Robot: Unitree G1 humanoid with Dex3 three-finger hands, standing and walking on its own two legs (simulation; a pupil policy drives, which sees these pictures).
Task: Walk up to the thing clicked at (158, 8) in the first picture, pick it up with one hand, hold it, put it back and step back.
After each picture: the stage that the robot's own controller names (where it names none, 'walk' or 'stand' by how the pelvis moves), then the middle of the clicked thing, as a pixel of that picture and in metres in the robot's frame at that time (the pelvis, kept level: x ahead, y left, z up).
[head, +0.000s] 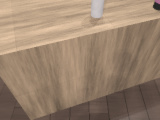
stand; out of the picture +0.93 -0.45 +0.04
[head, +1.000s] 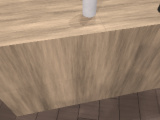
sink last; out of the picture +0.79 -0.40 +0.07
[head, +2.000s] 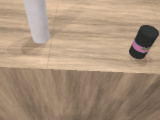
sink last; (142, 42) +0.49 -0.18 +0.08
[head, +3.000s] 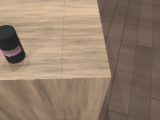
rise first; (10, 45) +0.43 +0.26 +0.11
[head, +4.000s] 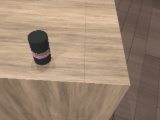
stand; (40, 48) +0.45 +0.18 +0.06
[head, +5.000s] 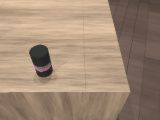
stand; (41, 61) +0.43 +0.18 +0.04
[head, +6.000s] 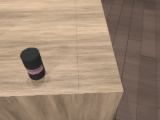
stand; (33, 64) +0.42 +0.20 +0.04
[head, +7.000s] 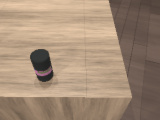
stand; (42, 66) +0.42 +0.17 +0.04
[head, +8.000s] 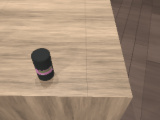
stand; (43, 65) +0.42 +0.17 +0.04
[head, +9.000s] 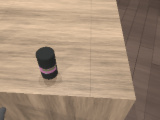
rise first; (47, 63) +0.42 +0.16 +0.04
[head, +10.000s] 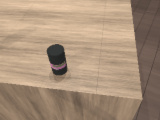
go down; (57, 60) +0.45 +0.16 +0.04
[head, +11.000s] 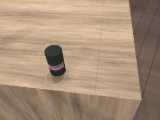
go down; (55, 61) +0.44 +0.15 +0.05
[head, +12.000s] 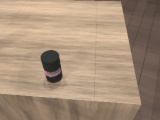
go down; (52, 67) +0.42 +0.14 +0.05
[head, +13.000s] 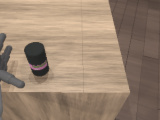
close in; (37, 59) +0.43 +0.16 +0.05
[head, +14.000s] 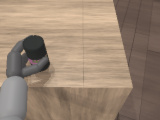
close; (37, 54) +0.43 +0.16 +0.08
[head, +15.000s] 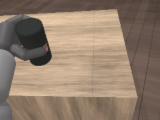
lift; (35, 43) +0.33 +0.14 +0.26
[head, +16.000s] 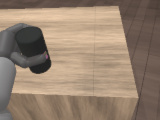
lift; (35, 51) +0.33 +0.15 +0.23
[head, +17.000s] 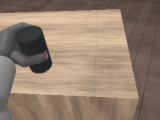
hold; (35, 51) +0.32 +0.15 +0.24
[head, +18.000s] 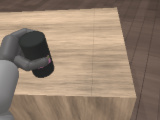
crouch; (38, 55) +0.32 +0.14 +0.22
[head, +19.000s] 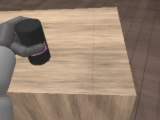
crouch; (34, 43) +0.35 +0.15 +0.24
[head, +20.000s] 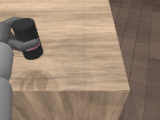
lower; (28, 39) +0.43 +0.17 +0.17
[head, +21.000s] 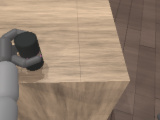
lower; (30, 52) +0.43 +0.16 +0.09
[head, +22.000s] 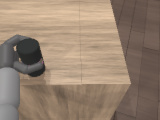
lower; (32, 58) +0.41 +0.16 +0.08
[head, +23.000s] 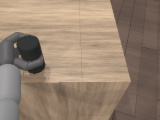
lower; (32, 55) +0.42 +0.16 +0.08
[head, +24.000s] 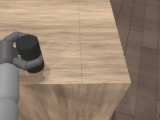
rest; (31, 55) +0.42 +0.16 +0.08
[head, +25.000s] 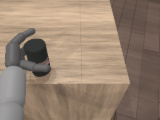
withdraw; (38, 58) +0.41 +0.15 +0.08
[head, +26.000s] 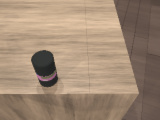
sink last; (45, 69) +0.38 +0.13 +0.07
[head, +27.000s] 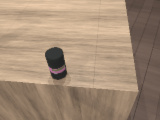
stand; (56, 64) +0.42 +0.15 +0.05
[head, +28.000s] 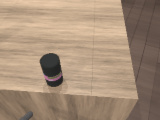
stand; (52, 70) +0.39 +0.14 +0.04
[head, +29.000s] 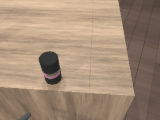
stand; (51, 68) +0.40 +0.15 +0.04
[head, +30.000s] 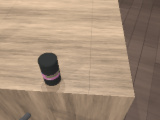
stand; (50, 69) +0.39 +0.15 +0.04
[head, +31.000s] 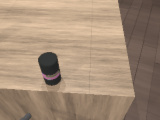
stand; (50, 69) +0.39 +0.15 +0.04
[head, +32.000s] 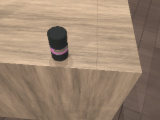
walk; (58, 44) +0.46 +0.11 +0.06
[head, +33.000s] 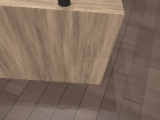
walk; out of the picture +0.80 +0.12 +0.06
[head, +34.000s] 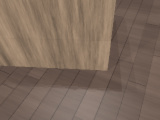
walk; out of the picture +1.10 +0.15 +0.05
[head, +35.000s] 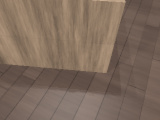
stand; out of the picture +1.02 +0.06 +0.04
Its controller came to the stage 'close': yes
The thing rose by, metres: 0.22
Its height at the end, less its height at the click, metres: +0.00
